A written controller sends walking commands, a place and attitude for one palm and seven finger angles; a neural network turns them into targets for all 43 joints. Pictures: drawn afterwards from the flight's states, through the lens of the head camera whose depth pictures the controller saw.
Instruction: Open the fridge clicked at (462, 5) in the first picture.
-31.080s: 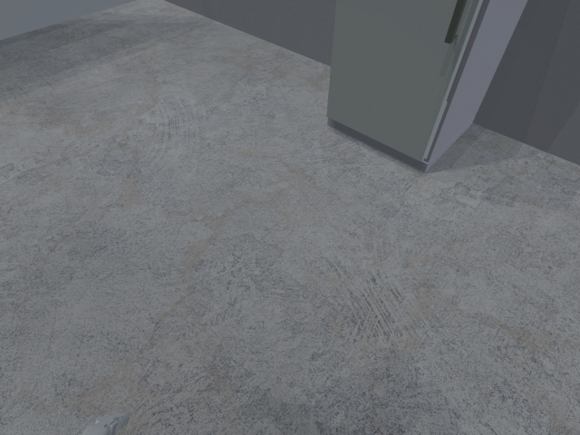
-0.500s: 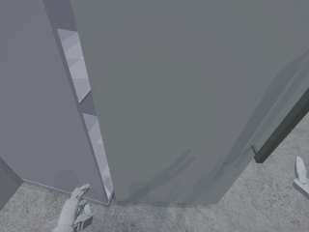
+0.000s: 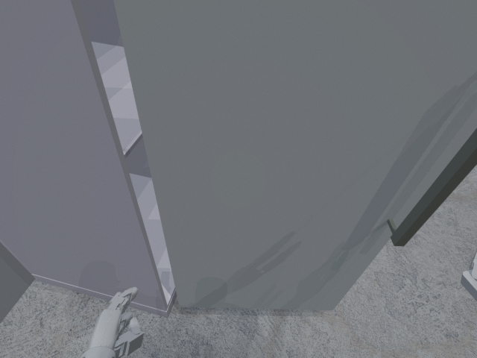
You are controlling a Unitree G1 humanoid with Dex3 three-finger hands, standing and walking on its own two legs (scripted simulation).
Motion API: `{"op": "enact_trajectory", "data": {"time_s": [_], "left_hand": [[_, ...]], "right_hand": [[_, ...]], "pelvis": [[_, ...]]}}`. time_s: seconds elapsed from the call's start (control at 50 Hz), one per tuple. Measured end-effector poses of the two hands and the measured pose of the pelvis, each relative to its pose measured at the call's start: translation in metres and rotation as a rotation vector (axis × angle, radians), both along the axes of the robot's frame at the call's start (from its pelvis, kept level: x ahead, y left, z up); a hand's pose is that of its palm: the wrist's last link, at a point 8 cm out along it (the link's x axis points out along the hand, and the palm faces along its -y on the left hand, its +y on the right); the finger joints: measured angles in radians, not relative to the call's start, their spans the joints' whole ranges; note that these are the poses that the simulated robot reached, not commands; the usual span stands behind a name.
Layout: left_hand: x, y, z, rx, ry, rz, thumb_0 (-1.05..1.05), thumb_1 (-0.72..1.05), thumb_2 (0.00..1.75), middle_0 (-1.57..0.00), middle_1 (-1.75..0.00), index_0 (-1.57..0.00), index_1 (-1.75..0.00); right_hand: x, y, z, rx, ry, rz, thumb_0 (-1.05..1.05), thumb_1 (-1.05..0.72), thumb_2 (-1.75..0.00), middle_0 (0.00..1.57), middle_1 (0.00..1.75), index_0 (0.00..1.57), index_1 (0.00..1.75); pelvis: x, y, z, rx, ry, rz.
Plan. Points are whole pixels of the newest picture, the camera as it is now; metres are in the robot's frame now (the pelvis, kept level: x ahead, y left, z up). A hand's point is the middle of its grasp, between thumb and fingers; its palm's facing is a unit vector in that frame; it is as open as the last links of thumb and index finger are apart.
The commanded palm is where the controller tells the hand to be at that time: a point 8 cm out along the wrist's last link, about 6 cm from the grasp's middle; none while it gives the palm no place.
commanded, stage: step back with the hand held close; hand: right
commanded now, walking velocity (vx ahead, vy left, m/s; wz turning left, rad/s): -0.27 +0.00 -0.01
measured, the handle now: (448, 164) +0.42 -0.38 +0.14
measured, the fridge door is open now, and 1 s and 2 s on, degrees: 76 76 76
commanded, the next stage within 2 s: stop stepping back and stand still in 0.94 s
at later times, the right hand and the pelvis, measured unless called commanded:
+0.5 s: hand out of the picture +0.11 -0.35 +0.16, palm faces +0.46 +0.76 -0.47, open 7.4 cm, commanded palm +0.05 -0.38 +0.17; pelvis -0.08 -0.07 -0.01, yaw -2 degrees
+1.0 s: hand out of the picture -0.01 -0.36 +0.16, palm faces +0.47 +0.80 -0.37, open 7.4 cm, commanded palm -0.08 -0.39 +0.17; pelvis -0.21 -0.09 -0.01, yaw -2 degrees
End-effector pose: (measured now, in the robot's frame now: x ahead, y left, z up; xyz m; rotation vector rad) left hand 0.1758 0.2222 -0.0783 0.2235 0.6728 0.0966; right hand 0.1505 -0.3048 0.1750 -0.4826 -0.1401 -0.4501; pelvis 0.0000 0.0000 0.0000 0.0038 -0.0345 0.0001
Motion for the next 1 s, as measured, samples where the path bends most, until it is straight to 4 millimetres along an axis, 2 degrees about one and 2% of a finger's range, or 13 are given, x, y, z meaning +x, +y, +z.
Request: {"op": "enact_trajectory", "data": {"time_s": [0.1,0.2,0.3,0.38,0.46,0.56,0.64,0.74,0.86,0.94,1.0], "left_hand": [[-0.009,-0.002,0.004,0.032,0.045,0.027,0.01,0.91,0.90,-0.20,-0.30,-0.21,-0.30],[-0.025,-0.010,0.012,0.077,0.073,0.072,0.01,0.91,0.90,-0.20,-0.30,-0.21,-0.30],[-0.045,-0.029,0.020,0.097,0.066,0.087,0.01,0.91,0.90,-0.20,-0.30,-0.20,-0.30],[-0.063,-0.048,0.022,0.092,0.036,0.067,0.01,0.91,0.90,-0.20,-0.30,-0.20,-0.30],[-0.080,-0.064,0.015,0.069,0.020,0.035,0.01,0.91,0.90,-0.20,-0.30,-0.21,-0.30],[-0.101,-0.077,-0.001,0.051,0.044,-0.006,0.01,0.91,0.90,-0.20,-0.30,-0.21,-0.30],[-0.121,-0.084,-0.006,0.052,0.070,-0.027,0.01,0.91,0.90,-0.20,-0.30,-0.21,-0.30],[-0.142,-0.086,0.000,0.052,0.031,-0.042,0.01,0.91,0.90,-0.20,-0.30,-0.21,-0.30],[-0.169,-0.076,0.007,0.051,0.033,-0.033,0.01,0.91,0.90,-0.20,-0.30,-0.21,-0.30],[-0.193,-0.071,0.018,0.091,0.047,-0.003,0.01,0.91,0.90,-0.20,-0.30,-0.21,-0.30],[-0.207,-0.069,0.015,0.130,0.021,0.013,0.01,0.91,0.90,-0.20,-0.30,-0.21,-0.30]], "right_hand": [[0.002,-0.010,-0.007,-0.020,0.004,0.050,0.01,-0.89,-0.90,0.21,0.31,0.21,0.30],[-0.005,-0.024,-0.021,-0.001,0.049,0.095,0.01,-0.89,-0.90,0.21,0.31,0.21,0.30],[-0.021,-0.044,-0.010,-0.051,0.010,0.134,0.01,-0.88,-0.90,0.21,0.31,0.21,0.30],[-0.040,-0.060,0.003,-0.097,-0.068,0.137,0.01,-0.88,-0.90,0.21,0.31,0.21,0.30],[-0.067,-0.075,0.007,-0.122,-0.107,0.083,0.01,-0.88,-0.90,0.21,0.31,0.21,0.30],[-0.101,-0.087,-0.007,-0.099,-0.077,0.016,0.01,-0.89,-0.90,0.21,0.31,0.21,0.30],[-0.120,-0.083,-0.016,-0.040,-0.069,0.028,0.01,-0.89,-0.90,0.21,0.31,0.21,0.30],[-0.144,-0.075,-0.004,-0.081,-0.124,0.069,0.01,-0.88,-0.90,0.21,0.31,0.21,0.30],[-0.186,-0.075,0.010,-0.110,-0.163,0.057,0.01,-0.88,-0.90,0.21,0.31,0.21,0.30],[-0.200,-0.084,0.003,-0.066,-0.163,0.046,0.01,-0.88,-0.90,0.21,0.31,0.21,0.30],[-0.202,-0.093,-0.008,-0.040,-0.171,0.063,0.01,-0.88,-0.90,0.21,0.31,0.21,0.30]], "pelvis": [[-0.010,-0.012,-0.001,0.015,0.034,-0.003],[-0.023,-0.031,-0.001,0.017,0.049,0.010],[-0.042,-0.049,-0.003,0.022,0.042,0.019],[-0.059,-0.061,-0.006,0.028,0.032,0.010],[-0.074,-0.069,-0.009,0.052,0.046,-0.022],[-0.098,-0.075,-0.015,0.053,0.075,-0.023],[-0.120,-0.077,-0.013,0.057,0.056,-0.023],[-0.146,-0.071,-0.014,0.057,0.045,-0.055],[-0.174,-0.069,-0.009,0.036,0.055,-0.037],[-0.186,-0.076,-0.004,0.008,0.060,-0.018],[-0.208,-0.086,-0.014,0.032,0.059,-0.042]]}}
